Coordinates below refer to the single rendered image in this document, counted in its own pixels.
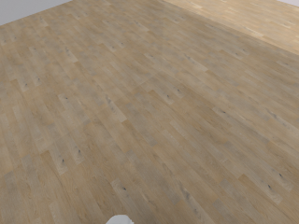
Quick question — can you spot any robot left thigh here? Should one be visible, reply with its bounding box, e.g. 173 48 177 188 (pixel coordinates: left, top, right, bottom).
106 215 134 224

